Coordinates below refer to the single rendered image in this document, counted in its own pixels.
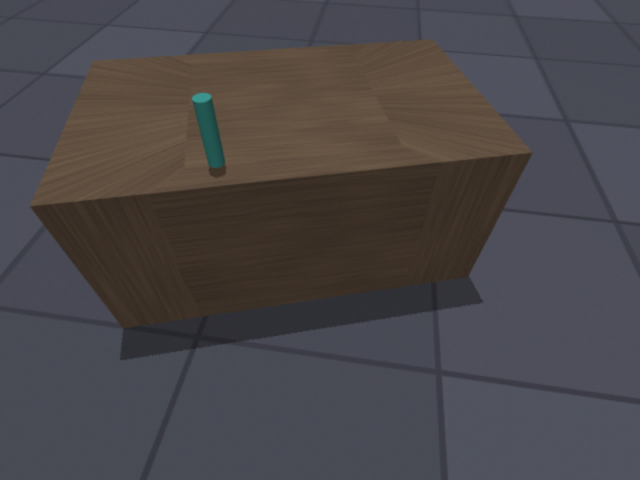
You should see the can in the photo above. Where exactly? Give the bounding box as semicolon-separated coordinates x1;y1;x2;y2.
192;93;225;168

